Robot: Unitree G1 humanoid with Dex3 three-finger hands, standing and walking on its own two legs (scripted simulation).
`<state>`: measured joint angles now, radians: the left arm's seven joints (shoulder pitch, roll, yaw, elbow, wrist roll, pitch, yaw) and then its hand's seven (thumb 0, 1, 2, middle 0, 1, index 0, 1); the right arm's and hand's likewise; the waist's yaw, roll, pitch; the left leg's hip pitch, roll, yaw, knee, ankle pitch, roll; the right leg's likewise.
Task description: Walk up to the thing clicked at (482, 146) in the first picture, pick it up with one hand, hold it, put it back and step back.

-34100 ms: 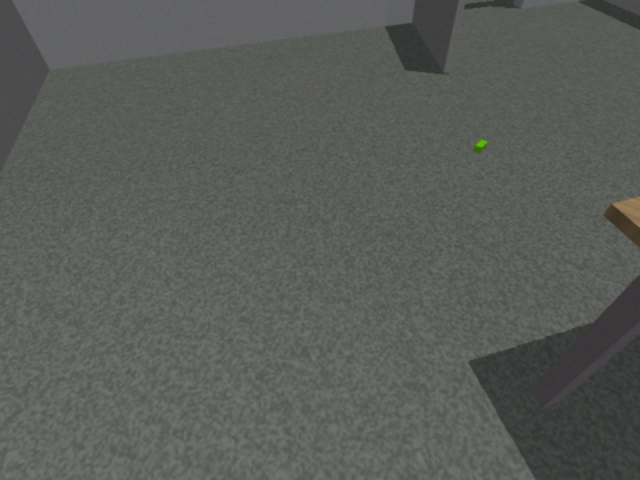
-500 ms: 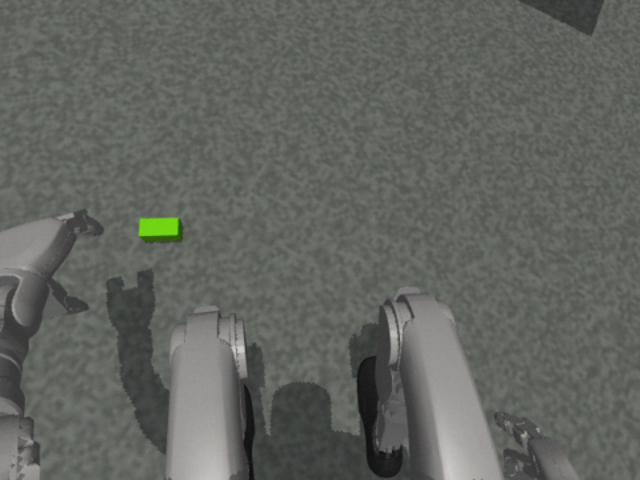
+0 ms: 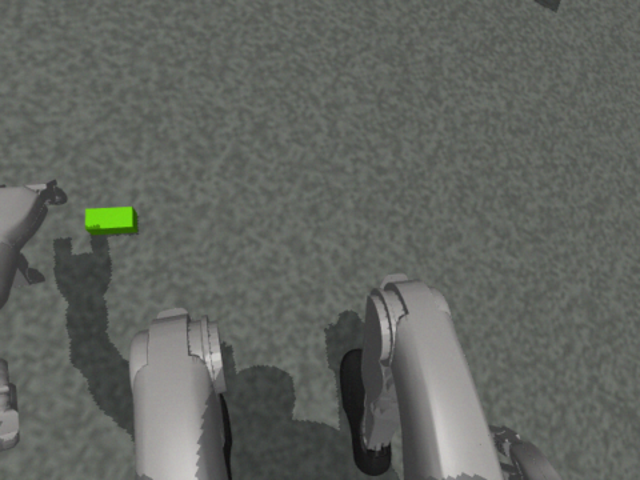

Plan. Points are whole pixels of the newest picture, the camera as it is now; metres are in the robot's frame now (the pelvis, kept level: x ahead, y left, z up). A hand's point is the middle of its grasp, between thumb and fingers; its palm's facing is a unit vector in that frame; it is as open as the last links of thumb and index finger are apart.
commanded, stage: rise first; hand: left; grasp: from above
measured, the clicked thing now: (112, 220) +0.50 +0.28 -0.33
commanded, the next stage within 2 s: approach in 0.60 s
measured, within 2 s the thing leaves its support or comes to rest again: neither
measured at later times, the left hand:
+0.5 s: hand (40, 236) +0.44 +0.33 -0.19, palm faces -0.46 -0.07 -0.89, open 11.8 cm
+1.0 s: hand (84, 213) +0.48 +0.28 -0.21, palm faces -0.43 -0.04 -0.90, open 13.2 cm
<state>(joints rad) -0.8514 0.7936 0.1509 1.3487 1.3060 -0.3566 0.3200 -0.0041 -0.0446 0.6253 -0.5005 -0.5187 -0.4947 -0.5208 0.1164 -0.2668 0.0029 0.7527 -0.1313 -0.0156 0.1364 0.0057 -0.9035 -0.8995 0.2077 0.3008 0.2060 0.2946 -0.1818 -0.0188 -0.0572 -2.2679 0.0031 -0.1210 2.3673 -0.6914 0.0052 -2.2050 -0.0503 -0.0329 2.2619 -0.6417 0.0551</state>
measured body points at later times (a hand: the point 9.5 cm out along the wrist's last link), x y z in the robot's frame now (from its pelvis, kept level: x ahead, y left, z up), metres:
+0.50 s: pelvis +0.01 +0.00 -0.02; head +0.26 +0.07 +0.35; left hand +0.46 +0.33 -0.14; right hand +0.08 -0.29 -0.13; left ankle +0.08 +0.12 -0.31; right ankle +0.11 -0.14 -0.31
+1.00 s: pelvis +0.01 +0.00 -0.03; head +0.26 +0.08 +0.33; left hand +0.50 +0.28 -0.16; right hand +0.06 -0.28 -0.12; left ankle +0.08 +0.12 -0.31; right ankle +0.11 -0.14 -0.31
